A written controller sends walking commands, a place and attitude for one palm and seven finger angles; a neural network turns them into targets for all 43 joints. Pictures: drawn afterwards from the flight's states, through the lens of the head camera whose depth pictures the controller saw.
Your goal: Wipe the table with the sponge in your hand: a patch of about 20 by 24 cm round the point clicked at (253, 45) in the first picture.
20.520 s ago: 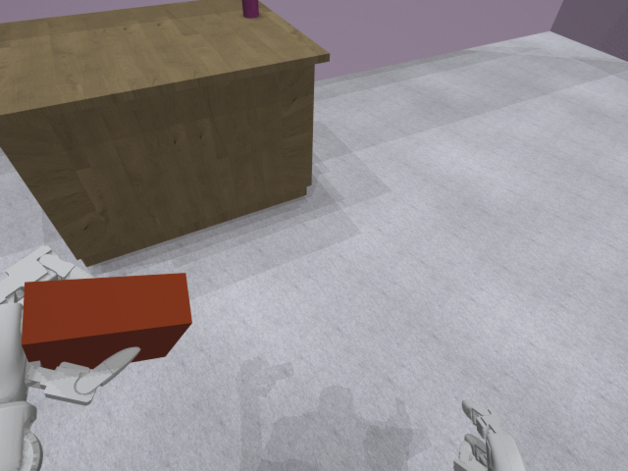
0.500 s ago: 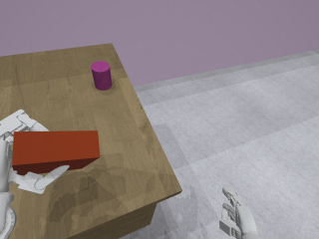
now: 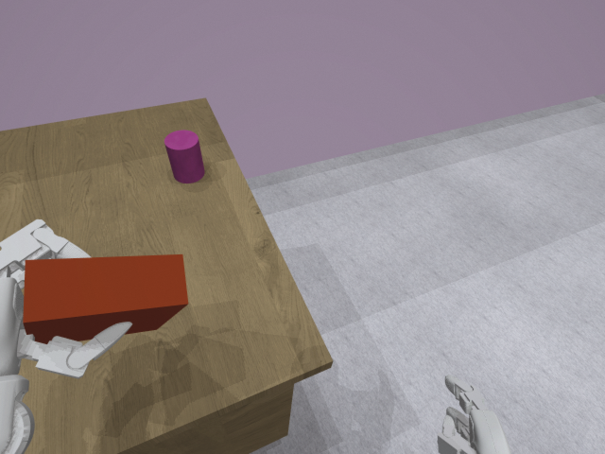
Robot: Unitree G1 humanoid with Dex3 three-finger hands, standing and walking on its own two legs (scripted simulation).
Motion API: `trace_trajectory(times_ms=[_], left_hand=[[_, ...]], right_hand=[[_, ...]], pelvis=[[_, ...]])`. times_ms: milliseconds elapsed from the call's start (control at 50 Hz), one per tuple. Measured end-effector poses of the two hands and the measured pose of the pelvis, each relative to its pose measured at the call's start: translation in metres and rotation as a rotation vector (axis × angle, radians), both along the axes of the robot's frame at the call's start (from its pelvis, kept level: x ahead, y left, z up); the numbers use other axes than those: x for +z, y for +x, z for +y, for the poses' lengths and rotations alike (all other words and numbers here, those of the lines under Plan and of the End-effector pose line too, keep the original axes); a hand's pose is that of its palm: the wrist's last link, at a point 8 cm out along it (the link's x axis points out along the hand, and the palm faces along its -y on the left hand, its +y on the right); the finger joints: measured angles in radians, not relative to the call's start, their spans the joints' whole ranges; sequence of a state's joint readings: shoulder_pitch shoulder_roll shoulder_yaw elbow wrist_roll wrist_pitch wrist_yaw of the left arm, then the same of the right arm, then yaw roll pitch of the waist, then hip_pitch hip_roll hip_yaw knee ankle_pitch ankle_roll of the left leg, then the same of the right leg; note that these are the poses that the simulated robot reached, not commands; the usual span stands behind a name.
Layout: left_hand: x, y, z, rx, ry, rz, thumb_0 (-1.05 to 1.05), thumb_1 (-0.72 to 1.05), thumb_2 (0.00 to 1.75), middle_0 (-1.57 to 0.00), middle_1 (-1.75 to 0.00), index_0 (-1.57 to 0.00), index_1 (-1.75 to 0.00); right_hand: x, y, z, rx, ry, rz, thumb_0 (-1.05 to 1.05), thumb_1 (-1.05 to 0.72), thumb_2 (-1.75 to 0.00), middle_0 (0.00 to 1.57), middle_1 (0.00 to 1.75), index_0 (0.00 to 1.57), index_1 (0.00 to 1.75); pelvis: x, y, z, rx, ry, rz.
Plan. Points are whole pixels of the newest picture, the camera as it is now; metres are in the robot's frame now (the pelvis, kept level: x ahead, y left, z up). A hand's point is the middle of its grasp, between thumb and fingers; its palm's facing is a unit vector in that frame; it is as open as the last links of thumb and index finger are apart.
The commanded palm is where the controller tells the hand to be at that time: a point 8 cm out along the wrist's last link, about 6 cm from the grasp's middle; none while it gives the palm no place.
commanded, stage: come to a stop and stand still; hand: left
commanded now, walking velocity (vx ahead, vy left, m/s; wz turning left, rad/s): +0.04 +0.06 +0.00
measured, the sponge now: (127, 300) +0.23 +0.21 +0.13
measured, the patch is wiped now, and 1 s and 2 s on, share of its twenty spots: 0.00 0.00 0.00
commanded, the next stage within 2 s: look again from close up in 0.88 s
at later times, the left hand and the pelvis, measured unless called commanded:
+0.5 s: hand (88, 273) +0.25 +0.24 +0.16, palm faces +0.29 -0.86 -0.43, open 9.2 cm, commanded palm +0.17 +0.28 +0.17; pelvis +0.00 +0.01 +0.00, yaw -3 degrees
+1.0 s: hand (63, 287) +0.24 +0.27 +0.14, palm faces +0.34 -0.86 -0.38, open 9.2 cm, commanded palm +0.18 +0.30 +0.17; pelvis +0.01 +0.02 +0.00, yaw -1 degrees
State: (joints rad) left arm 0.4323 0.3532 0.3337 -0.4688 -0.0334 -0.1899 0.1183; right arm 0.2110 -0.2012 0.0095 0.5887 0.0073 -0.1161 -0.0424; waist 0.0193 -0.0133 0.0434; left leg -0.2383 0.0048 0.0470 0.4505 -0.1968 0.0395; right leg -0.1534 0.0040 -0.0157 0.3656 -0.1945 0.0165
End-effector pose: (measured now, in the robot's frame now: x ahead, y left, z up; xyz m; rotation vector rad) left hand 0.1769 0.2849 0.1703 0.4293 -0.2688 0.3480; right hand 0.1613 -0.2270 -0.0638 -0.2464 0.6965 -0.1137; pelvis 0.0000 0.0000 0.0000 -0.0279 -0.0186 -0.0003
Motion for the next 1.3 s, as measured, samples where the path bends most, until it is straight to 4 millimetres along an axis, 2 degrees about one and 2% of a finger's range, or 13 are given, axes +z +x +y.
trace_trajectory(times_ms=[260, 320, 360, 400, 520, 560, 620, 740, 820, 920, 1040, 1220, 1300], left_hand=[[-0.016, 0.005, 0.000, 0.019, -0.032, 0.080, -0.01, -0.42, 1.04, -0.82, -1.40, -0.82, -1.40], [0.015, 0.022, 0.024, 0.024, 0.156, -0.030, -0.01, -0.42, 1.04, -0.82, -1.40, -0.82, -1.39], [0.034, 0.032, 0.042, 0.064, 0.179, -0.121, -0.01, -0.42, 1.04, -0.82, -1.40, -0.82, -1.39], [0.039, 0.038, 0.046, 0.071, 0.157, -0.153, -0.01, -0.42, 1.04, -0.82, -1.40, -0.82, -1.40], [-0.003, 0.030, -0.005, -0.140, 0.064, 0.056, -0.01, -0.42, 1.04, -0.81, -1.41, -0.81, -1.40], [-0.018, 0.025, -0.009, -0.175, 0.047, 0.129, -0.01, -0.42, 1.04, -0.81, -1.41, -0.82, -1.40], [-0.028, 0.023, 0.007, -0.140, 0.056, 0.159, -0.01, -0.42, 1.04, -0.82, -1.40, -0.82, -1.40], [-0.004, 0.025, 0.039, 0.002, 0.072, -0.002, -0.01, -0.42, 1.04, -0.82, -1.40, -0.82, -1.40], [0.011, 0.023, 0.029, -0.021, 0.052, -0.092, -0.01, -0.42, 1.04, -0.82, -1.40, -0.82, -1.40], [0.002, 0.023, 0.021, -0.068, 0.029, -0.040, -0.01, -0.42, 1.04, -0.82, -1.41, -0.82, -1.40], [-0.018, 0.021, 0.033, -0.015, 0.003, 0.058, -0.01, -0.42, 1.04, -0.82, -1.40, -0.82, -1.40], [0.000, 0.011, 0.022, -0.038, 0.016, -0.016, -0.01, -0.42, 1.04, -0.82, -1.41, -0.82, -1.40], [-0.002, 0.012, 0.023, -0.031, 0.026, 0.002, -0.01, -0.42, 1.04, -0.82, -1.40, -0.82, -1.40]], right_hand=[[-0.002, 0.002, -0.003, -0.014, 0.002, 0.011, 0.01, -0.90, -0.89, 0.20, 0.30, 0.20, 0.30], [-0.007, 0.002, 0.000, 0.053, -0.027, 0.049, 0.01, -0.90, -0.89, 0.20, 0.30, 0.20, 0.30], [-0.010, 0.002, 0.003, 0.071, -0.019, 0.071, 0.01, -0.90, -0.89, 0.20, 0.30, 0.20, 0.30], [-0.010, 0.001, 0.004, 0.056, 0.011, 0.057, 0.01, -0.90, -0.89, 0.20, 0.30, 0.20, 0.30], [-0.011, -0.004, 0.009, -0.026, 0.064, 0.011, 0.01, -0.90, -0.89, 0.20, 0.30, 0.20, 0.30], [-0.011, -0.006, 0.011, -0.044, 0.052, 0.027, 0.01, -0.90, -0.89, 0.20, 0.30, 0.20, 0.30], [-0.010, -0.007, 0.015, -0.040, 0.017, 0.061, 0.01, -0.90, -0.89, 0.20, 0.30, 0.20, 0.30], [-0.005, 0.010, 0.022, 0.030, -0.024, 0.053, 0.01, -0.90, -0.89, 0.20, 0.30, 0.20, 0.30], [0.002, 0.026, 0.029, 0.053, -0.010, -0.008, 0.01, -0.90, -0.89, 0.20, 0.30, 0.20, 0.30], [0.008, 0.036, 0.037, 0.045, 0.017, -0.062, 0.01, -0.90, -0.89, 0.20, 0.30, 0.20, 0.30], [0.008, 0.030, 0.038, 0.039, 0.014, -0.044, 0.01, -0.90, -0.89, 0.21, 0.30, 0.20, 0.30], [0.001, 0.010, 0.029, 0.033, -0.002, 0.005, 0.01, -0.90, -0.89, 0.21, 0.30, 0.20, 0.30], [-0.001, 0.004, 0.025, 0.009, 0.008, 0.006, 0.01, -0.90, -0.89, 0.21, 0.30, 0.20, 0.30]], pelvis=[[0.000, 0.003, -0.001, -0.006, 0.001, 0.007], [-0.003, -0.005, -0.005, 0.004, -0.003, 0.017], [-0.003, -0.010, -0.006, -0.005, 0.001, 0.021], [-0.004, -0.010, -0.002, -0.022, 0.005, 0.027], [-0.004, 0.003, 0.015, -0.050, 0.013, 0.036], [-0.004, 0.007, 0.015, -0.045, 0.014, 0.036], [-0.004, 0.010, 0.014, -0.029, 0.015, 0.034], [-0.005, 0.012, 0.015, -0.004, 0.004, 0.026], [-0.005, 0.014, 0.020, -0.011, 0.000, 0.023], [-0.004, 0.015, 0.023, -0.018, 0.000, 0.023], [-0.003, 0.012, 0.021, -0.013, -0.001, 0.022], [-0.002, 0.007, 0.020, -0.007, -0.002, 0.011], [-0.002, 0.006, 0.019, -0.011, -0.002, 0.011]])
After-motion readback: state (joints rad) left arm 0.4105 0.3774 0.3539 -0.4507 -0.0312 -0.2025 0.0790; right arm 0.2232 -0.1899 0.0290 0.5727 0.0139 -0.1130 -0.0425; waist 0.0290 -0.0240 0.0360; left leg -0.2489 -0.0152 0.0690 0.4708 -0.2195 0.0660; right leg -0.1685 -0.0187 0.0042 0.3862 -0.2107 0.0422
